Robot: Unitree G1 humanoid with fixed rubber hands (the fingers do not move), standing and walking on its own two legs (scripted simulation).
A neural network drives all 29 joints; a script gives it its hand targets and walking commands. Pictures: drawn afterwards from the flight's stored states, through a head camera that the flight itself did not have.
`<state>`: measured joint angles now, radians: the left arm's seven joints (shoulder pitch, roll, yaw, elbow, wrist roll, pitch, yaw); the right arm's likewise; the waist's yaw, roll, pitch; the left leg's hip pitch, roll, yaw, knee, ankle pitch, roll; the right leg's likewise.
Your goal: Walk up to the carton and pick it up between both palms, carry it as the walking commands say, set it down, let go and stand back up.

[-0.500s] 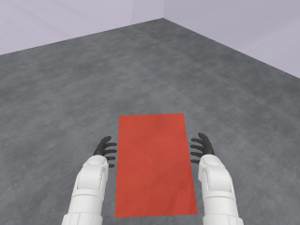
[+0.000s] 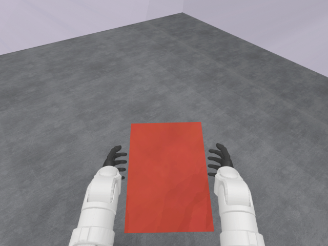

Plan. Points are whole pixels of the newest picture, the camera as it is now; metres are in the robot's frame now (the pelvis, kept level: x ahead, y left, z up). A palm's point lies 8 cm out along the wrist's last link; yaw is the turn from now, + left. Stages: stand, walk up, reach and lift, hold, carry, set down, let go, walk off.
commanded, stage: carry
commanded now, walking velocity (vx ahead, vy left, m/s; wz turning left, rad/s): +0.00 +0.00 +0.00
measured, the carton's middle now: (167, 176) +0.34 -0.01 -0.08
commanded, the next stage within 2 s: hold in 0.48 s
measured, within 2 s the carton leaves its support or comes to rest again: neither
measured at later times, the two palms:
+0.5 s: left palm (111, 173) +0.28 +0.13 +0.03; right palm (229, 174) +0.29 -0.16 +0.03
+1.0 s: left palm (97, 166) +0.28 +0.16 +0.06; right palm (223, 163) +0.29 -0.14 +0.08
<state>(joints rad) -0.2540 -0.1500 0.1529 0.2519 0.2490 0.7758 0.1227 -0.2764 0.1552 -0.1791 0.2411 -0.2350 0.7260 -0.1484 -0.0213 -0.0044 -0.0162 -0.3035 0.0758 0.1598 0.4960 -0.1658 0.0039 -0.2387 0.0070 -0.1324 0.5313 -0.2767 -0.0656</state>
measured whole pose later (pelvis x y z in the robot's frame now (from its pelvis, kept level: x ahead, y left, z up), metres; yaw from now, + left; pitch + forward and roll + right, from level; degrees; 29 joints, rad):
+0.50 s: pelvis +0.00 -0.01 +0.00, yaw +0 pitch -2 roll +1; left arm -0.22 -0.14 0.15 0.21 0.25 0.78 0.06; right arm -0.25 0.15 -0.18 0.21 -0.23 0.74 -0.12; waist -0.02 0.00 -0.02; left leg -0.29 0.08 0.15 0.49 -0.15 0.00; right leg -0.23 0.01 -0.13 0.53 -0.28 -0.07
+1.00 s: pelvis -0.02 +0.02 +0.00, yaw -9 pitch -11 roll +2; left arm -0.38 -0.18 0.36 0.42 0.35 0.78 0.06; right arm -0.51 0.11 -0.26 0.61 -0.32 0.67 -0.05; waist 0.09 0.00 0.00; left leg -0.04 -0.01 0.02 0.38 -0.14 -0.01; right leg -0.07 0.02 0.04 0.50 -0.23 -0.04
